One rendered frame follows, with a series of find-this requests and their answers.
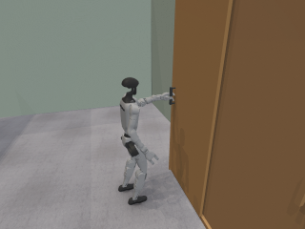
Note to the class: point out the robot torso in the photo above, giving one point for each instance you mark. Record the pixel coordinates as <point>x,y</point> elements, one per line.
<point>125,116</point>

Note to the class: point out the right robot forearm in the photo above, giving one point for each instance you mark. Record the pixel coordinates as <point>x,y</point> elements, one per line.
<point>135,139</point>

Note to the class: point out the robot right hand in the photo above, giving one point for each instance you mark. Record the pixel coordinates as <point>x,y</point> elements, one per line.
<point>149,155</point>

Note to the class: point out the right robot upper arm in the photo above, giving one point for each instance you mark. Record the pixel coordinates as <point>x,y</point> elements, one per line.
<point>134,112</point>

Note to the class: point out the robot left hand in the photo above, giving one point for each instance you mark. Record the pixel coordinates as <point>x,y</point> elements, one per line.
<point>166,97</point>

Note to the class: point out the handle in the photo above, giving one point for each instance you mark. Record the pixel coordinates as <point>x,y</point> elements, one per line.
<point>300,196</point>
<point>171,95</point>

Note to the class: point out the left robot upper arm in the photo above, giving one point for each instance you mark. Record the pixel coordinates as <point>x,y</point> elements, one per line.
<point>141,102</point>

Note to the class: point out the left robot forearm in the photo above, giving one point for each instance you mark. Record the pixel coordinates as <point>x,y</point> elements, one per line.
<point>153,98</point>

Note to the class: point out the wardrobe door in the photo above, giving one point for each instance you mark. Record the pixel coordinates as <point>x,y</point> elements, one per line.
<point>200,41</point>
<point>257,160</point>

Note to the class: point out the left robot thigh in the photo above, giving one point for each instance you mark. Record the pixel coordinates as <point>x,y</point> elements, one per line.
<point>131,161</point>

